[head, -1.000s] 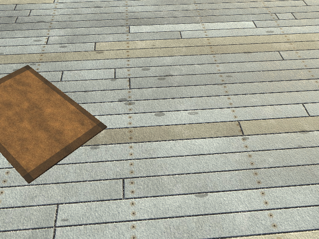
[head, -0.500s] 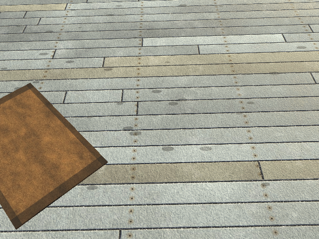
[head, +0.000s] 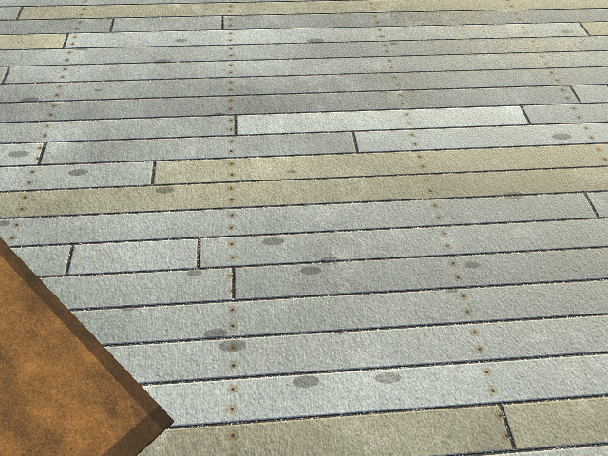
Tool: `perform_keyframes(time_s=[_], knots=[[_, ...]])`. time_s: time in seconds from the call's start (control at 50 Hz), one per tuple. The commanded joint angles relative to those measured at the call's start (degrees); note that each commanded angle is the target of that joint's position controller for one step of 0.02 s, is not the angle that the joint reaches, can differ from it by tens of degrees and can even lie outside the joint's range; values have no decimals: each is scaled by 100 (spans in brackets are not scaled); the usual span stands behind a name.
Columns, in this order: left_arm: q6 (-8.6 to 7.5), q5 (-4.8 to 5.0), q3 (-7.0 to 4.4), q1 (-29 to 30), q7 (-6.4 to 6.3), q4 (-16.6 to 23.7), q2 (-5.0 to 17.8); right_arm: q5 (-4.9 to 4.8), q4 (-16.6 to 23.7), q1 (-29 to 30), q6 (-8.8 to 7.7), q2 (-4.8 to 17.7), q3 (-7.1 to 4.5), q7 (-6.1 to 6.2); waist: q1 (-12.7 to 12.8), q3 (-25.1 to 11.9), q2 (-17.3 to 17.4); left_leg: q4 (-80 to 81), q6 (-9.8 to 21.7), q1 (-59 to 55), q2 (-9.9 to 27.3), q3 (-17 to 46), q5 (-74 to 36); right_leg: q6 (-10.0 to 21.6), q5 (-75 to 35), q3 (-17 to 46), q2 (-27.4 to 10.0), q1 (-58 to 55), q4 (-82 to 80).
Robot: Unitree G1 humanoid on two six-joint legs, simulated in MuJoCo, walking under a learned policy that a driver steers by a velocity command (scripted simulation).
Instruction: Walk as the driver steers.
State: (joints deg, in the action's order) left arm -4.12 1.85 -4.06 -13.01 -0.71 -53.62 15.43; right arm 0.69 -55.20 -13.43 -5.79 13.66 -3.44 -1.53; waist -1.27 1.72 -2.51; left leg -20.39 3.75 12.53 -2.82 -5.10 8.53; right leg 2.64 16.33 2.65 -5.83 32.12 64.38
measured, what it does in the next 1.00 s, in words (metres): walks ahead, turning right: right foot, then left foot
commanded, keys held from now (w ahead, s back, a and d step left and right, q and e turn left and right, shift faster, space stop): w+e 0.68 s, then w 0.32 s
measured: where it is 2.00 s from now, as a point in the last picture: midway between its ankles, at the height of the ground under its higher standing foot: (402, 328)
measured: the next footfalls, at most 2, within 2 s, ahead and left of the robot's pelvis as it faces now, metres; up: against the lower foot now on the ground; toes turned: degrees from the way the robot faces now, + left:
right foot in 0.36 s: +0.36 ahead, -0.16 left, +0.00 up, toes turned -14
left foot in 0.84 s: +0.69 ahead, -0.07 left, +0.00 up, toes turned -27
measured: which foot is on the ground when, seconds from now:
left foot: down 0.00-0.36, up 0.38-0.82, down 0.84-1.00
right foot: up 0.00-0.34, down 0.36-0.84, up 0.86-1.00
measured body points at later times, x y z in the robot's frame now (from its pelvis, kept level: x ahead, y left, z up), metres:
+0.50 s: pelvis +0.28 -0.08 -0.01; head +0.32 -0.10 +0.44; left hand +0.46 +0.15 -0.12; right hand +0.33 -0.38 -0.13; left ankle +0.24 +0.09 -0.65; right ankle +0.32 -0.15 -0.74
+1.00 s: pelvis +0.58 -0.12 -0.01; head +0.60 -0.12 +0.44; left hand +0.77 +0.09 -0.13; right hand +0.55 -0.41 -0.12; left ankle +0.66 -0.05 -0.74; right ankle +0.44 -0.20 -0.66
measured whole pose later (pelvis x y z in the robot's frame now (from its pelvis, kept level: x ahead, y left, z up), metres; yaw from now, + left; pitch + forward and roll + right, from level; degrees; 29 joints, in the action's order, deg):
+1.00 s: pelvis +0.58 -0.12 -0.01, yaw -27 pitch +2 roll +1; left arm -3.4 0.8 -3.6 -17.6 -0.6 -45.3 15.7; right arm 0.3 -48.1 -11.8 -6.4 14.8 -3.4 -1.7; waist -0.4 0.7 -1.8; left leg -25.2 2.7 17.5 -2.9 -1.0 9.0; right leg 2.4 21.3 4.0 0.2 24.8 66.1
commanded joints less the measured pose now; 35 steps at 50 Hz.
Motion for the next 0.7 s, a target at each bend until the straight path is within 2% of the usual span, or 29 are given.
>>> perform_keyframes(time_s=[0.02,0.04,0.06,0.08,0.12,0.2,0.24,0.26,0.3,0.32,0.34,0.36,0.38,0.4,0.42,0.44,0.46,0.48,0.5,0.52,0.54,0.56,0.6,0.64,0.7], knots=[[101,-21,-100,-281,-25,218,283,28,219,136,-144,735,-146,91,182,5,599,1433,898,-184,1692,1072,-673,-95,-697,435,-277,569,-395],[98,-38,-116,-112,-25,267,289,44,180,65,-140,792,-163,134,152,23,515,1473,848,-270,1672,943,-690,-119,-1000,459,-247,715,-673],[110,-46,-169,-6,-26,264,368,29,166,26,-122,642,-125,167,99,26,417,1439,663,-535,1466,665,-864,-76,-1357,455,-109,941,-797],[82,-52,-114,51,16,339,192,50,166,38,-123,852,-155,191,135,30,677,1477,705,-430,1633,530,-1000,-104,-1696,468,-156,829,-1242],[34,-92,-75,474,105,477,173,7,171,41,-118,805,-136,232,-4,182,565,1547,583,-403,1464,65,-1144,-125,-2242,102,-93,594,-1989],[38,-90,16,1214,237,824,39,-60,-9,-481,-15,918,-170,286,-305,385,363,1383,537,-1228,1701,-219,-1373,-30,-2203,-232,-6,822,-2715],[53,-78,18,1395,315,1021,72,-100,-51,-585,94,977,-202,293,-305,424,396,1073,490,-1769,1882,-308,-1833,77,-1722,-365,59,1013,-2876],[58,-69,2,1405,356,1106,118,-120,-33,-543,145,1029,-223,302,-238,393,457,850,435,-1930,1939,-377,-2369,157,-1440,-471,131,933,-2932],[83,-67,-93,1107,413,1180,323,-143,72,-354,232,1192,-279,344,40,54,690,70,302,-2066,1953,-556,-4329,365,-840,-834,480,229,-2902],[100,-58,-196,593,419,1109,508,-142,123,-264,284,1256,-298,366,350,-264,772,-720,221,-1980,1893,-641,-5099,505,-626,-975,715,-481,-2901],[106,-38,-369,-312,378,901,809,-153,191,-143,318,1242,-279,381,840,-737,656,-1922,40,-1529,1655,-775,-5023,716,-923,-968,960,-1770,-3273],[159,-48,-562,-1199,243,740,1350,-58,336,-220,269,1093,-205,377,1123,-1350,-85,-3768,-216,-57,1380,-801,-3127,1108,-842,465,134,-3569,-3428],[116,0,-605,-1001,225,858,1787,36,644,-673,56,221,73,249,465,-1921,-1407,-5872,-582,2513,-61,-98,2133,2372,-24,4022,-1324,-5404,-4289],[84,-88,-435,-1201,228,889,1266,-195,701,-129,-224,751,-30,128,826,-2229,-668,-6286,-381,3244,126,1108,2331,2226,276,4402,-1342,-5687,-4814],[33,-129,-353,-986,206,891,932,-373,848,355,-349,936,-75,75,847,-1482,-423,-6086,-204,3581,428,1076,1859,1874,-130,3424,-1128,-5159,-4770],[-13,-113,-301,-574,216,972,781,-298,846,445,-388,863,-67,107,560,-979,223,-5457,-171,3324,707,1054,1403,1646,-780,2694,-865,-4230,-4789],[-24,-113,-238,-218,212,1070,589,-128,799,507,-344,908,-127,162,362,-701,419,-4919,-210,2908,878,1000,1164,1490,-1314,2181,-656,-3474,-4891],[-36,-163,-209,-64,198,1159,569,-80,816,417,-271,923,-158,170,180,-569,245,-4716,-276,2483,950,1020,1072,1514,-1985,1957,-550,-2914,-4958],[-33,-161,-219,8,177,1187,628,-57,844,305,-189,881,-174,171,49,-555,205,-4439,-379,2303,974,1026,1031,1542,-2019,1895,-505,-2635,-5074],[-39,-130,-228,-14,149,1200,670,-37,855,303,-127,824,-175,178,10,-484,219,-4141,-468,2213,986,966,965,1519,-2122,1722,-428,-2386,-5146],[-41,-92,-215,-109,112,1183,625,8,882,441,-45,734,-173,211,40,-420,356,-3977,-497,2272,943,859,643,1354,-2091,1476,-217,-2307,-5221],[-47,-115,-281,-183,71,1193,933,7,985,542,-9,637,-136,224,5,-341,-18,-3565,-622,2330,899,838,431,1491,-2302,1465,-353,-2095,-5270],[-18,-87,-292,-330,10,1184,909,19,1140,1053,-21,650,-110,214,205,-146,24,-2564,-744,2244,798,817,-336,1302,-2113,1184,-99,-1861,-5256],[21,-71,-295,-485,-19,1155,908,-10,1265,1485,-61,520,-65,183,385,-107,-73,-1673,-729,1935,562,745,-1077,1071,-1652,1058,116,-1700,-5190],[41,-55,-292,-731,-14,1053,894,-95,1429,1808,-102,568,-55,118,538,-139,-228,-1063,-665,1664,408,780,-1541,944,-1281,1265,2,-1885,-5055]])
